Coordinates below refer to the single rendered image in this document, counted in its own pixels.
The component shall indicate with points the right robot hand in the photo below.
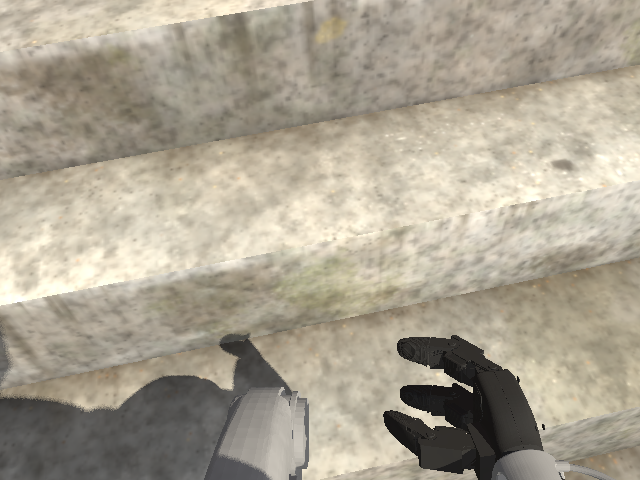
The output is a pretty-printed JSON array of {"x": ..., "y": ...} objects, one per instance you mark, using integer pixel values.
[{"x": 496, "y": 416}]

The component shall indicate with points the left robot thigh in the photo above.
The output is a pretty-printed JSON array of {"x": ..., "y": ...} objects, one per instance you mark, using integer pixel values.
[{"x": 265, "y": 437}]

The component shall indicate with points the right robot forearm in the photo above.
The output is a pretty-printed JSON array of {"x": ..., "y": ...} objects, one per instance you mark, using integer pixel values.
[{"x": 526, "y": 464}]

